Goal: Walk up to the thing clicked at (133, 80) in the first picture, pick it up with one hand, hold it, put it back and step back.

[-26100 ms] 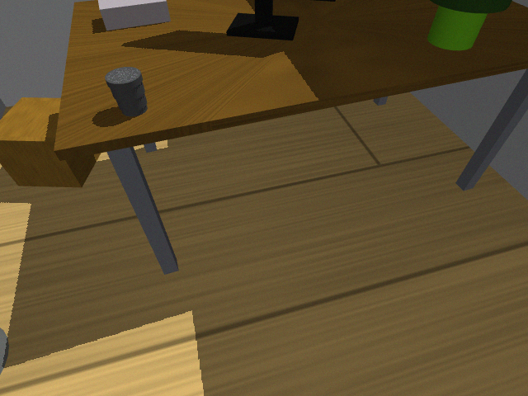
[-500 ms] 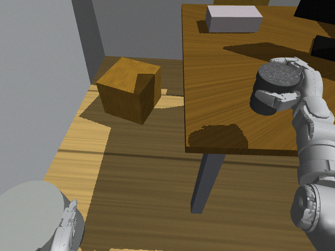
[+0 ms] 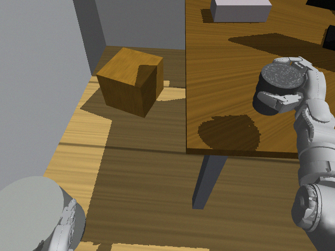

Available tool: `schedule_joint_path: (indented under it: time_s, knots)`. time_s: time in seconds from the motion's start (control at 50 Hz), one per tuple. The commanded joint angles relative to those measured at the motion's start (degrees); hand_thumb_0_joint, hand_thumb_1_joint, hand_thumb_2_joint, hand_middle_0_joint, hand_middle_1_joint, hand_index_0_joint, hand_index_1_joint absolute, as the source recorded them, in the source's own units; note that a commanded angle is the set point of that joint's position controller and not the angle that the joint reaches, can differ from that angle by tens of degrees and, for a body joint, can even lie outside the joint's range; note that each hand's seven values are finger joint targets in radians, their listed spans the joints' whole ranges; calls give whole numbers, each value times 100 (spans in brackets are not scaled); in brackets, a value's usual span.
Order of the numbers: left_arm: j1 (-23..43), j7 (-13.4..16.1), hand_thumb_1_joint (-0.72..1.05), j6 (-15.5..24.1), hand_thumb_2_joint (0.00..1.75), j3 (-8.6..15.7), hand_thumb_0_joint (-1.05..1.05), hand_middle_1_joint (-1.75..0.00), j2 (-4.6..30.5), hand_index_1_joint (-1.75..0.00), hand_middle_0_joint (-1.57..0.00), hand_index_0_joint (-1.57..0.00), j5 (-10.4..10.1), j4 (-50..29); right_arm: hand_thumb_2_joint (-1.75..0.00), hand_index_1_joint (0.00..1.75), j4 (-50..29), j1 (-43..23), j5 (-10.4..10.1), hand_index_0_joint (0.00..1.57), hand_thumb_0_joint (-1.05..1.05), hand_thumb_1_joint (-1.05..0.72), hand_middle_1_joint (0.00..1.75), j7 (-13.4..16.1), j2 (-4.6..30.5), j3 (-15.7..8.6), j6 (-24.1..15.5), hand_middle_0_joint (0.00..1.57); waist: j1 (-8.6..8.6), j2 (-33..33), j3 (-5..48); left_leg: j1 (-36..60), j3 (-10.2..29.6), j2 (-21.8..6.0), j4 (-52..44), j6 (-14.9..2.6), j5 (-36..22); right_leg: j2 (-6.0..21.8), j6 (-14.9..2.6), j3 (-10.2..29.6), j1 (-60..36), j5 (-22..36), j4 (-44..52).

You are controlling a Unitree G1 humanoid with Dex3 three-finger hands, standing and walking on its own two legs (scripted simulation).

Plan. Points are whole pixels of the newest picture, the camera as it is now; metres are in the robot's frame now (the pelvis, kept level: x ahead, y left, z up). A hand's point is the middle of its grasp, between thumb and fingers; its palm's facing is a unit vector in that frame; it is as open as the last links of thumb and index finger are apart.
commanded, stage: lower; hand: right
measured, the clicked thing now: (273, 91) +0.47 -0.20 +0.14
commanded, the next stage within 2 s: loosen in 1.06 s
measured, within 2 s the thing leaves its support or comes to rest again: rests again in 0.96 s
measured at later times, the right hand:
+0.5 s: hand (268, 98) +0.48 -0.20 +0.10, palm faces +0.17 +0.99 +0.00, open 11.2 cm
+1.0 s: hand (265, 102) +0.50 -0.21 +0.08, palm faces +0.16 +0.99 +0.00, open 11.2 cm
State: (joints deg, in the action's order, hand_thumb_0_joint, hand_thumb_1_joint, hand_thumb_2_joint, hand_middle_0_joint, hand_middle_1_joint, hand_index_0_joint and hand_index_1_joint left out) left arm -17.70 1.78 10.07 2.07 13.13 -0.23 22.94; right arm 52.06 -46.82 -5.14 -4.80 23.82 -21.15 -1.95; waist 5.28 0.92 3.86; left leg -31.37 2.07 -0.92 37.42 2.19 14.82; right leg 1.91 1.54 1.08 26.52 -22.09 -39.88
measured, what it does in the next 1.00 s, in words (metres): stands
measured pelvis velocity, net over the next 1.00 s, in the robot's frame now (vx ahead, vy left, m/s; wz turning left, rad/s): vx -0.01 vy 0.00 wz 0.01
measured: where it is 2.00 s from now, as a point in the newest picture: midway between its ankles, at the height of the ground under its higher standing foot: outside the picture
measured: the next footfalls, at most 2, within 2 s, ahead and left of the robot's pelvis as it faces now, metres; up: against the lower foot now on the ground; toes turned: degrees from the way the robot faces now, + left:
none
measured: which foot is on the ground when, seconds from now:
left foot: down 0.00-1.00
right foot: down 0.00-1.00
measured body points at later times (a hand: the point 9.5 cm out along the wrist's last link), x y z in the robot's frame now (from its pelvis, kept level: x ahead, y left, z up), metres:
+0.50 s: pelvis -0.01 +0.00 -0.02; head +0.06 -0.01 +0.43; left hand +0.12 +0.27 -0.06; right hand +0.47 -0.25 +0.11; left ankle +0.04 +0.14 -0.72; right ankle -0.03 -0.14 -0.72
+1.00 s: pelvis -0.01 +0.00 -0.03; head +0.08 -0.02 +0.41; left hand +0.13 +0.27 -0.06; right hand +0.48 -0.26 +0.08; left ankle +0.04 +0.14 -0.72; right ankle -0.03 -0.14 -0.72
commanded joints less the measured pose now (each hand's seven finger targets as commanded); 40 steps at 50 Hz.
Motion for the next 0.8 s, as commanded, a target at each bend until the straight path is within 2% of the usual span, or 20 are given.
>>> schedule_joint_path:
  time_s: [0.0, 0.02, 0.1, 0.12, 0.16, 0.18, 0.28, 0.3, 0.32, 0.38, 0.42, 0.48, 0.5, 0.54, 0.58, 0.64, 0.66, 0.7, 0.74, 0.78]
  knots:
    - [-198, 108, -54, 253, 5, 576, 0, -5, 917, -5, -5, -5, -50, -772, -127, 139, -1855, -3612, -210, 128, 0, -12, 139, -61, 1552, -135, -680, 124, 157, 452, 2529, 1289, -309, 127, -134, -195, -2021, -156, -94, -165, -893, 2398, 334]
    - [98, 103, -55, 276, 6, 540, 0, -4, 928, -5, -5, -4, -59, -1086, -126, 138, -1842, -3669, -190, 127, 0, -11, 138, -58, 1572, -195, -700, 122, 163, 502, 2875, 1292, -288, 115, -119, -190, -2027, -146, -91, -161, -1076, 2482, 281]
    - [-14, 45, -55, 214, 6, 350, 0, -4, 697, -5, -5, -4, -39, -635, -125, 137, -879, -3163, -150, 125, 0, -7, 137, -106, 1269, -98, -709, 120, 190, 218, 2217, 974, -290, 132, -53, -198, -1901, -133, -99, -148, -499, 2324, 226]
    - [365, 32, -55, 247, 6, 351, 0, -4, 784, -5, -5, -4, -35, -1059, -125, 137, -844, -3228, -140, 126, 0, -8, 137, -131, 1274, -134, -774, 121, 195, 211, 2470, 1070, -272, 116, -18, -201, -1940, -131, -100, -141, -482, 2359, 179]
    - [321, 33, -55, 224, 5, 412, 0, -4, 866, -5, -5, -4, -22, -1194, -128, 140, -1072, -3443, -81, 127, 0, -7, 139, -132, 1684, -309, -877, 122, 147, 218, 2787, 1201, -237, 99, 39, -184, -2026, -147, -117, -179, -516, 2347, 93]
    - [61, 35, -55, 176, 5, 534, 0, -4, 947, -5, -5, -4, -2, -882, -128, 140, -942, -3424, -79, 128, 0, -6, 140, -134, 1681, -323, -910, 123, 171, 269, 2681, 1124, -217, 92, 84, -193, -2028, -165, -118, -198, -425, 2249, 82]
    - [137, 10, -54, 146, 5, 371, 0, -4, 829, -5, -5, -4, 10, -1271, -130, 142, -1263, -3834, -43, 130, 0, -10, 142, -90, 1988, -443, -1170, 125, 169, 471, 2918, 1010, -250, 128, 183, -199, -1732, -144, -107, -169, -390, 2030, 5]
    - [-211, 14, -54, 114, 5, 457, 0, -4, 828, -5, -5, -4, 21, -1001, -129, 141, -959, -3637, -53, 130, 0, -10, 141, -88, 1852, -393, -1180, 125, 254, 429, 2653, 839, -272, 149, 202, -208, -1613, -137, -112, -146, -233, 1940, 0]
    - [-206, -9, -54, 106, 5, 342, 0, -4, 750, -5, -5, -4, 23, -1036, -129, 141, -954, -3565, -59, 130, 0, -10, 141, -85, 1734, -340, -1209, 125, 220, 472, 2682, 756, -259, 148, 207, -208, -1538, -142, -118, -139, -256, 1888, -30]
    - [171, 68, -55, 157, 6, 621, 0, -4, 1107, -5, -5, -4, 62, -1382, -128, 140, -1294, -3904, -3, 128, 0, -8, 140, -7, 2212, -544, -1332, 123, 240, 680, 3216, 750, -240, 138, 283, -216, -1481, -129, -111, -136, -400, 1810, -116]
    - [-84, 18, -54, 140, 6, 325, 0, -4, 771, -5, -4, -4, 99, -1051, -129, 142, -726, -3695, 3, 129, 0, -7, 142, -38, 1672, -283, -1333, 124, 344, 786, 2650, 370, -275, 170, 317, -245, -1320, -112, -80, -103, -159, 1819, -149]
    - [463, 76, -55, 210, 6, 477, 0, -4, 1055, -5, -4, -4, 99, -1707, -130, 143, -1148, -4111, 36, 131, 0, -8, 143, -15, 2162, -515, -1503, 125, 336, 689, 3517, 775, -264, 158, 406, -236, -1575, -107, -95, -101, -285, 1995, -266]
    - [199, 73, -55, 172, 6, 380, 0, -4, 980, -5, -4, -4, 113, -1450, -130, 143, -895, -3984, 52, 131, 0, -9, 143, -28, 2151, -522, -1489, 126, 288, 602, 3390, 794, -266, 159, 438, -228, -1568, -114, -107, -113, -123, 1923, -292]
    - [58, 61, -55, 144, 6, 309, 0, -4, 857, -5, -5, -4, 87, -1378, -131, 144, -522, -3742, 43, 131, 0, -6, 144, -80, 1875, -350, -1491, 125, 393, 547, 3029, 666, -231, 145, 389, -214, -1384, -137, -144, -131, 78, 1569, -300]
    - [280, 112, -55, 182, 6, 569, 0, -4, 1179, -5, -4, -4, 91, -1638, -133, 145, -655, -3834, 56, 132, 0, -6, 145, -68, 2227, -600, -1543, 127, 425, 523, 3350, 709, -226, 140, 424, -218, -1490, -127, -140, -111, -6, 1652, -319]
    - [-130, 45, -54, 124, 5, 222, 0, -4, 762, -5, -5, -4, 109, -1254, -133, 146, -112, -3604, 71, 132, 0, -5, 146, -86, 1949, -445, -1524, 126, 410, 380, 2630, 494, -218, 146, 437, -199, -1266, -164, -180, -154, 527, 1319, -365]
    - [-163, 30, -55, 127, 5, 232, 0, -4, 730, -5, -5, -4, 102, -1255, -131, 144, -104, -3620, 67, 131, 0, -6, 144, -89, 1972, -472, -1555, 125, 410, 383, 2545, 441, -221, 149, 422, -190, -1116, -162, -189, -148, 623, 1154, -363]
    - [168, 57, -54, 172, 5, 294, 0, -4, 873, -5, -5, -4, 105, -1755, -131, 144, -366, -3831, 98, 131, 0, -7, 144, -76, 2185, -545, -1629, 125, 430, 386, 3026, 530, -206, 157, 449, -174, -1101, -141, -194, -150, 394, 1135, -386]
    - [-284, 31, -54, 116, 5, 225, 0, -4, 781, -4, -5, -4, 157, -1358, -129, 142, 107, -3541, 127, 129, 0, -7, 142, -103, 1977, -427, -1608, 124, 495, 495, 2582, 218, -233, 176, 525, -206, -1090, -149, -165, -149, 592, 1163, -431]
    - [-73, 17, -54, 126, 5, 218, 0, -4, 800, -4, -5, -4, 136, -1658, -128, 140, -314, -3766, 113, 128, 0, -7, 140, -123, 2181, -516, -1689, 122, 458, 749, 3015, 271, -230, 168, 623, -219, -1256, -133, -129, -112, 354, 1491, -511]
